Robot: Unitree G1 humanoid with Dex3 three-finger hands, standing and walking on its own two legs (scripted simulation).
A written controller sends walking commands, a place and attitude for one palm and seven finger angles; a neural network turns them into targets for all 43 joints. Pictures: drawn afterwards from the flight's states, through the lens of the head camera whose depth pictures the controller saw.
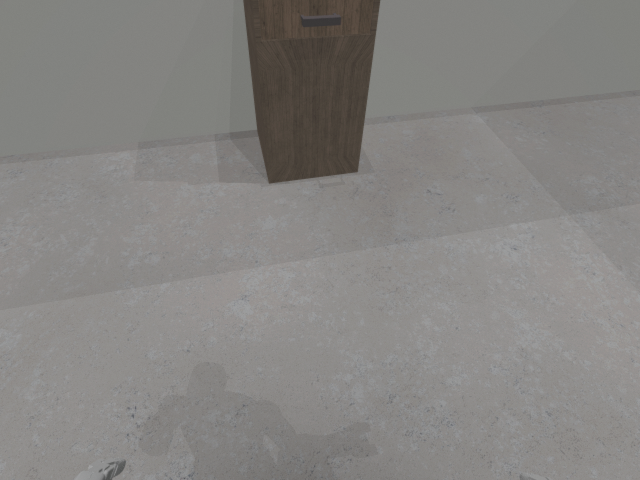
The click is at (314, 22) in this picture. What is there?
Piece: drawer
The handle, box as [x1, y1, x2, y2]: [301, 13, 340, 26]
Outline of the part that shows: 340,16 335,13 333,13 332,15 320,16 301,15 301,19 303,26 340,24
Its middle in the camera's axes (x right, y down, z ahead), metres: -0.01 -0.76 +1.33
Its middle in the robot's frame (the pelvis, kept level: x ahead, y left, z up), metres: +1.51 +0.07 -0.03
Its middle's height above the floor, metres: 0.74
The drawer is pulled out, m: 0.00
